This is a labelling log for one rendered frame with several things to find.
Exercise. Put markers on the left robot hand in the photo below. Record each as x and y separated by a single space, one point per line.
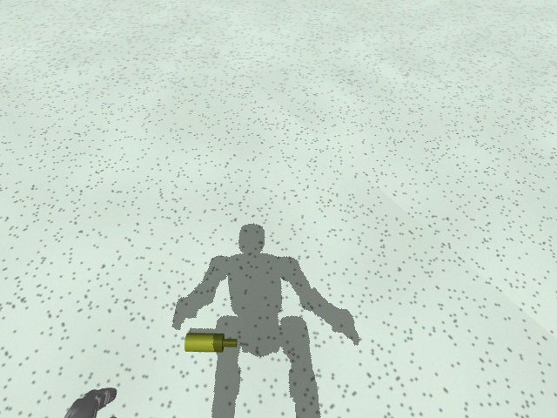
93 401

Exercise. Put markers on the bottle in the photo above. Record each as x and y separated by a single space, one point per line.
197 342

